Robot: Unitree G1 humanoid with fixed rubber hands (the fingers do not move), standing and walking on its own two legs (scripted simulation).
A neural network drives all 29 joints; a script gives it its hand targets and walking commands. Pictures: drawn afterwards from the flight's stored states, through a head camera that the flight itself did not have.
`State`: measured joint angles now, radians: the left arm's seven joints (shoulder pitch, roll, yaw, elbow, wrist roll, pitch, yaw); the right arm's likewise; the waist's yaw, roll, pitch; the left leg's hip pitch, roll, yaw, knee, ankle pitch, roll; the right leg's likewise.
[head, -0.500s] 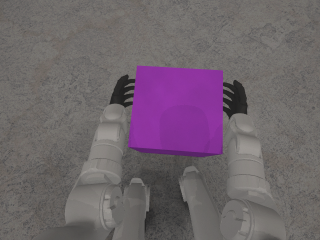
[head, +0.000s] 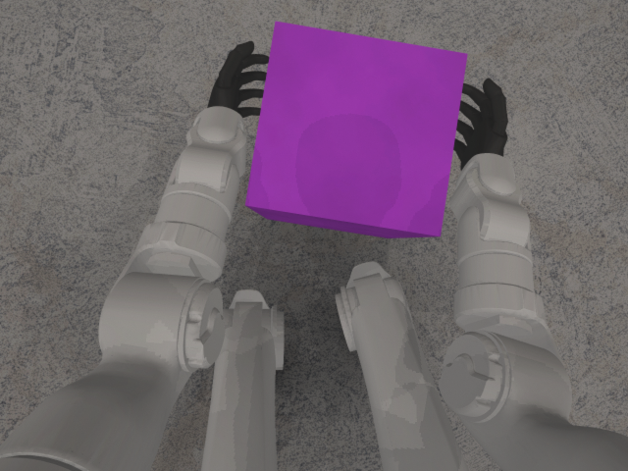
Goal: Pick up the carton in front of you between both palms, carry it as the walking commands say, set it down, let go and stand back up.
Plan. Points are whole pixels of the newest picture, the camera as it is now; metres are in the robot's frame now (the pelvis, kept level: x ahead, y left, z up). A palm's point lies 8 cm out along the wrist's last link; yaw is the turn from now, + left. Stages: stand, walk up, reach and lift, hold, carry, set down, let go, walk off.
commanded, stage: set down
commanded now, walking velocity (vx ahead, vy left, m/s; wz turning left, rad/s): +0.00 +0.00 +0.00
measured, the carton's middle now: (344, 155) +0.46 -0.10 -0.21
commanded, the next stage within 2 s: none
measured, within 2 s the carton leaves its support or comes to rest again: rests again in 1.56 s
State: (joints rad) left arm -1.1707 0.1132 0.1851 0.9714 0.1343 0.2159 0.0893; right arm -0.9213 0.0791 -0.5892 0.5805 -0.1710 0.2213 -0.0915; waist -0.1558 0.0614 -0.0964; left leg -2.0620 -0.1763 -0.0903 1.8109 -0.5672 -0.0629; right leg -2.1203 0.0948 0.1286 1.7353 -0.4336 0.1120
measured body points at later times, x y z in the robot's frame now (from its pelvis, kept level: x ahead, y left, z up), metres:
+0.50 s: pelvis -0.01 +0.00 -0.07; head +0.35 -0.01 +0.20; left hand +0.55 +0.02 -0.25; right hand +0.43 -0.26 -0.24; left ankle +0.09 +0.12 -0.45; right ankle +0.13 -0.15 -0.45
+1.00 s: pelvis -0.01 +0.02 -0.09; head +0.35 +0.00 +0.18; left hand +0.56 +0.02 -0.27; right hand +0.43 -0.26 -0.26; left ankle +0.09 +0.12 -0.45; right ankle +0.13 -0.14 -0.45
